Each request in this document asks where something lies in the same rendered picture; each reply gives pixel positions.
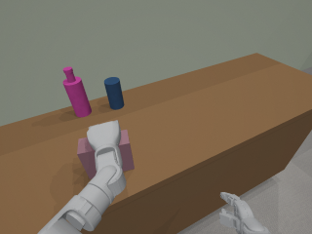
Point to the left robot upper arm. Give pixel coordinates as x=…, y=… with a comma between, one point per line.
x=62, y=226

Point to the table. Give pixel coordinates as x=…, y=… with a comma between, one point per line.
x=226, y=128

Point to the robot left forearm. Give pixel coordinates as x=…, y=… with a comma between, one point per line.
x=85, y=209

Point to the robot right hand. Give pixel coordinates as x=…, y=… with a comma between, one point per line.
x=241, y=210

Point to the sponge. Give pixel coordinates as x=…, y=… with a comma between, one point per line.
x=86, y=154

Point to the robot right forearm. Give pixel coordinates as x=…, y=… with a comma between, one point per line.
x=250, y=225

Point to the robot left hand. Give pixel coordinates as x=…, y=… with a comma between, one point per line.
x=103, y=134

